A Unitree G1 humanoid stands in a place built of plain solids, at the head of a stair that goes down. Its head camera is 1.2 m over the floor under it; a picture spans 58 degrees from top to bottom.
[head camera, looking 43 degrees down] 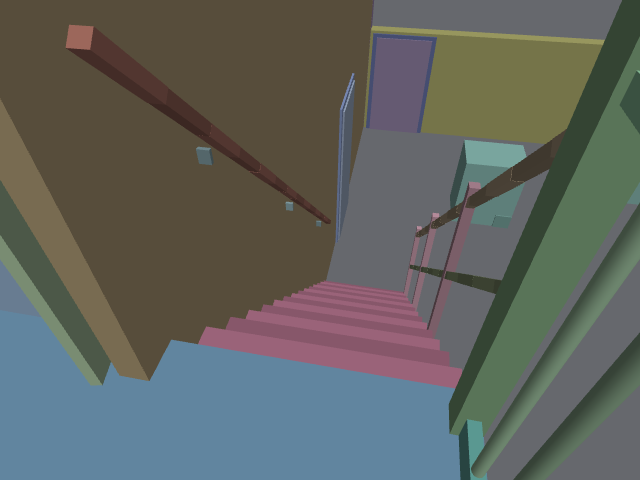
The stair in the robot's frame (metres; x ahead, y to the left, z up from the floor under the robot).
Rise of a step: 0.20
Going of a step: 0.20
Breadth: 0.98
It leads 11 degrees to the right of straight ahead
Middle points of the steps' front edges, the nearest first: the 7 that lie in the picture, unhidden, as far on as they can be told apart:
0.72 0.01 0.00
0.91 -0.03 -0.20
1.11 -0.07 -0.40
1.31 -0.11 -0.60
1.50 -0.15 -0.80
1.70 -0.18 -1.00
1.90 -0.22 -1.20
